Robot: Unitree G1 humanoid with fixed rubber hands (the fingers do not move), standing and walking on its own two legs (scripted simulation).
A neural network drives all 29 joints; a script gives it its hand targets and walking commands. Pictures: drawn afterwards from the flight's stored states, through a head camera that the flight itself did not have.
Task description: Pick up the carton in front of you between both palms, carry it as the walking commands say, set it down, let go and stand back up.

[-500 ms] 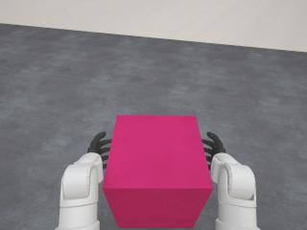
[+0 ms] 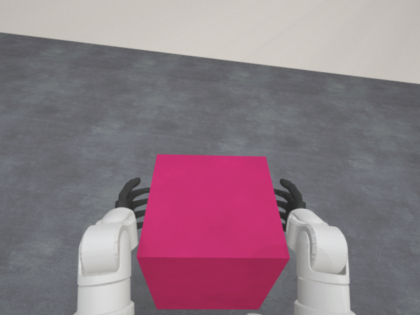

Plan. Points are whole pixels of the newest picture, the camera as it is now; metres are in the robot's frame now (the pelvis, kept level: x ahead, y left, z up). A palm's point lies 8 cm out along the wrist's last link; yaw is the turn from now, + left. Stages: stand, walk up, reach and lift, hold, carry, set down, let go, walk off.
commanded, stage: carry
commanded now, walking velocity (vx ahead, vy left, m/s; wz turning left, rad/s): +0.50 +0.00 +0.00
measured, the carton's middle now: (209, 235) +0.26 +0.00 -0.01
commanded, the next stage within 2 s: none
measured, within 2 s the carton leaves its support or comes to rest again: neither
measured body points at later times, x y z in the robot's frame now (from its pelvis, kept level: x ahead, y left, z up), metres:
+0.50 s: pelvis +0.32 -0.05 +0.00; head +0.35 -0.06 +0.45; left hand +0.59 +0.12 +0.06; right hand +0.61 -0.18 +0.05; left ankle +0.27 +0.07 -0.66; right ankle +0.35 -0.12 -0.74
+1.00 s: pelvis +0.56 -0.01 -0.01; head +0.57 +0.00 +0.44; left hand +0.83 +0.14 +0.06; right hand +0.84 -0.16 +0.07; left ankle +0.60 +0.07 -0.74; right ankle +0.50 -0.14 -0.74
